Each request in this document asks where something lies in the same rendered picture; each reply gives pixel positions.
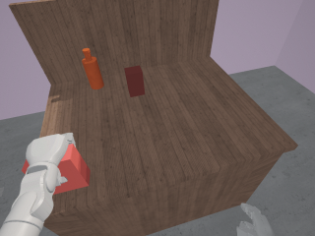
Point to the right robot hand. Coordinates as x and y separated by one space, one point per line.
261 225

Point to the sponge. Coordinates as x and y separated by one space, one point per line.
73 167

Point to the left robot forearm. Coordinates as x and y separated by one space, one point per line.
34 202

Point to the left robot hand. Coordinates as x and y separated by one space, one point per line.
50 149

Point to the table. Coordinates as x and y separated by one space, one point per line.
193 145

